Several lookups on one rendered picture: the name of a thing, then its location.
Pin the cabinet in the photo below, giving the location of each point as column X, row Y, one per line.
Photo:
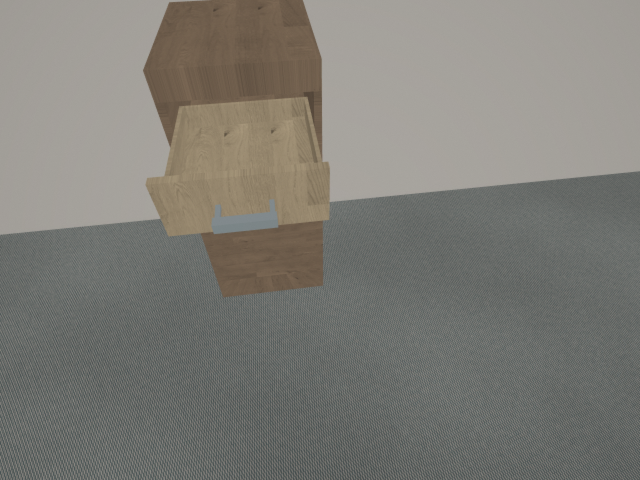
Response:
column 222, row 51

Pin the handle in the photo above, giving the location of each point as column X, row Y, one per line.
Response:
column 245, row 222

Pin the drawer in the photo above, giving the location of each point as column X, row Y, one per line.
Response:
column 241, row 155

